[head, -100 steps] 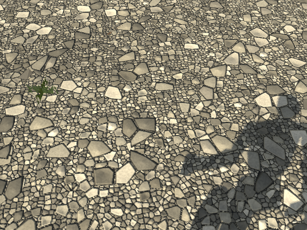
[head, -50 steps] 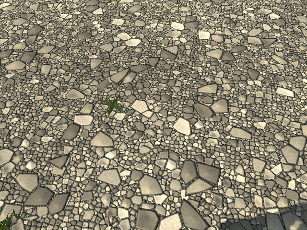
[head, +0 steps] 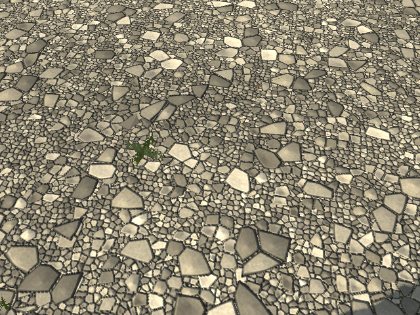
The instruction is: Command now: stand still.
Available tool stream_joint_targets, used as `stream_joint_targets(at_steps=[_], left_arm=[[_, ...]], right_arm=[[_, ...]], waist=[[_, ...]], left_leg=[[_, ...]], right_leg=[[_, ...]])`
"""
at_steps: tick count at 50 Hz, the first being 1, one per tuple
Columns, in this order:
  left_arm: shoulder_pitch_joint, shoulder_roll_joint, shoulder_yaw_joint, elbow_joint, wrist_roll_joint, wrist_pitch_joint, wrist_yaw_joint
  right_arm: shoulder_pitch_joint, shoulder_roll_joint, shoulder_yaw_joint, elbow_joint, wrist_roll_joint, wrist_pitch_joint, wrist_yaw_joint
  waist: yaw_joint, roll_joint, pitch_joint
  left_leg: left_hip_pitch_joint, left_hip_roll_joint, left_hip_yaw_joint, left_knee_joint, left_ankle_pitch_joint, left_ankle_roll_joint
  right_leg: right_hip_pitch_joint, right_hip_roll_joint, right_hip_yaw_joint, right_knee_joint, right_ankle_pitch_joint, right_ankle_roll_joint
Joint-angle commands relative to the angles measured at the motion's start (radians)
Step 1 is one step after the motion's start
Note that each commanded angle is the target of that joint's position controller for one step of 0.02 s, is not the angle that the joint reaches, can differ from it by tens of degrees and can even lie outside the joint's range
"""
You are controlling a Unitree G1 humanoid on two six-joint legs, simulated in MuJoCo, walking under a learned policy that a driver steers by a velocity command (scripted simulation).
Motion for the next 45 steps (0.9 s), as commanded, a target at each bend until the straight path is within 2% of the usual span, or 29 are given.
stream_joint_targets(at_steps=[1,35,36,37,38,39,40,41,42,43,44,45], left_arm=[[0.053,0.098,0.014,-0.020,0.000,-0.006,0.003],[0.149,0.059,0.011,-0.024,-0.004,-0.008,0.006],[0.170,0.051,0.011,-0.013,-0.005,-0.007,0.007],[0.176,0.065,0.017,-0.011,-0.012,-0.004,0.010],[0.168,0.088,0.025,-0.021,-0.017,-0.002,0.013],[0.169,0.099,0.030,-0.032,-0.022,-0.006,0.015],[0.194,0.113,0.036,-0.035,-0.027,-0.015,0.014],[0.232,0.138,0.046,-0.030,-0.033,-0.026,0.010],[0.245,0.170,0.059,-0.028,-0.035,-0.036,0.007],[0.236,0.171,0.063,-0.036,-0.033,-0.044,0.005],[0.212,0.161,0.061,-0.050,-0.027,-0.052,0.002],[0.177,0.157,0.060,-0.064,-0.031,-0.057,-0.003]], right_arm=[[0.015,-0.103,-0.013,-0.023,0.000,-0.006,-0.003],[0.091,-0.072,-0.002,-0.012,0.003,-0.006,-0.010],[0.111,-0.062,0.000,-0.002,0.003,-0.005,-0.010],[0.117,-0.068,-0.003,0.000,0.010,-0.004,-0.011],[0.117,-0.076,-0.008,-0.004,0.015,-0.005,-0.013],[0.099,-0.077,-0.010,-0.016,0.015,-0.013,-0.012],[0.075,-0.064,-0.008,-0.033,0.016,-0.027,-0.007],[0.051,-0.040,-0.004,-0.049,0.018,-0.046,0.001],[0.034,-0.021,-0.001,-0.063,0.021,-0.064,0.012],[0.012,-0.025,-0.001,-0.077,0.024,-0.078,0.021],[0.010,-0.030,-0.004,-0.087,0.030,-0.090,0.029],[0.027,-0.028,-0.003,-0.091,0.037,-0.100,0.034]], waist=[[-0.001,0.001,-0.003],[-0.003,-0.002,0.016],[-0.002,-0.005,-0.007],[-0.001,-0.016,0.008],[0.000,-0.035,0.044],[0.008,-0.044,0.094],[0.023,-0.070,0.126],[0.039,-0.121,0.138],[0.042,-0.185,0.144],[0.042,-0.186,0.162],[0.028,-0.172,0.166],[0.004,-0.168,0.166]], left_leg=[[0.068,0.026,-0.025,-0.065,0.137,0.030],[0.055,0.022,-0.018,-0.058,0.138,0.025],[0.063,0.008,-0.003,-0.055,0.036,0.026],[0.040,-0.017,0.021,-0.028,-0.138,0.033],[-0.017,-0.032,0.034,-0.001,-0.312,0.044],[-0.086,-0.031,0.029,0.021,-0.402,0.055],[-0.151,-0.027,0.028,0.065,-0.398,0.060],[-0.213,-0.033,0.051,0.150,-0.320,0.056],[-0.263,-0.029,0.067,0.257,-0.221,0.059],[-0.294,0.006,0.033,0.324,-0.206,0.076],[-0.311,0.024,0.015,0.340,-0.248,0.093],[-0.281,0.035,0.011,0.264,-0.275,0.107]], right_leg=[[-0.096,-0.024,0.019,-0.101,0.110,-0.018],[-0.105,-0.017,0.019,-0.099,0.122,-0.022],[-0.095,-0.009,0.011,-0.104,0.021,-0.026],[-0.113,-0.002,0.013,-0.104,-0.146,-0.044],[-0.143,-0.013,0.039,-0.111,-0.321,-0.070],[-0.172,-0.044,0.087,-0.137,-0.447,-0.098],[-0.167,-0.096,0.164,-0.172,-0.511,-0.131],[-0.126,-0.172,0.276,-0.228,-0.551,-0.173],[-0.089,-0.266,0.405,-0.289,-0.568,-0.223],[-0.099,-0.322,0.479,-0.318,-0.533,-0.253],[-0.092,-0.332,0.483,-0.318,-0.475,-0.255],[-0.093,-0.317,0.439,-0.294,-0.409,-0.234]])
Keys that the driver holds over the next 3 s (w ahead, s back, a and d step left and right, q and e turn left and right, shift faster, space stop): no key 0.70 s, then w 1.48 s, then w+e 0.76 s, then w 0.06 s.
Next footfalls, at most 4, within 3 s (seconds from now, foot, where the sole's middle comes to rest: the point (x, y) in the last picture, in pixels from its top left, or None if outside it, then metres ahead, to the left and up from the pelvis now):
1.44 right None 0.47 -0.11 -0.77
1.98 left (182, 239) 0.78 0.13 -0.77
2.56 right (247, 173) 1.08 -0.12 -0.77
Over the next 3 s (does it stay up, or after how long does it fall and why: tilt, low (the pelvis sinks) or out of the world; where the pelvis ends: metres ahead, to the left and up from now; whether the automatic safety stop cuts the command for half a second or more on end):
stays up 1.17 -0.06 0.00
